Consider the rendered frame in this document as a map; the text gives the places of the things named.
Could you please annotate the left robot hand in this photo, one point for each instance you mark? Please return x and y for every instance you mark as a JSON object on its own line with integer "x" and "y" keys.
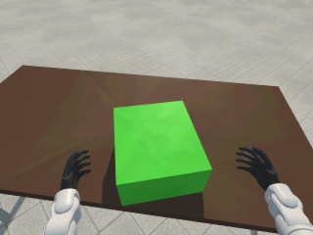
{"x": 71, "y": 173}

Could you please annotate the right robot forearm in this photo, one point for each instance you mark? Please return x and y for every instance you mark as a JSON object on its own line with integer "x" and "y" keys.
{"x": 287, "y": 211}

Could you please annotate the table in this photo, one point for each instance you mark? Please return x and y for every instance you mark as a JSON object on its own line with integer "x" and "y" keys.
{"x": 46, "y": 114}

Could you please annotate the carton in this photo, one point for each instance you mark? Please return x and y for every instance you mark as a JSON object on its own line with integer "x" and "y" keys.
{"x": 158, "y": 154}

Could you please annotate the right robot hand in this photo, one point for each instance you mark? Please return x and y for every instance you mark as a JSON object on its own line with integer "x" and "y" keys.
{"x": 261, "y": 167}

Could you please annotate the left robot forearm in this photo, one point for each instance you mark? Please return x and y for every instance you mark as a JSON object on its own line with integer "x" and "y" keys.
{"x": 64, "y": 213}

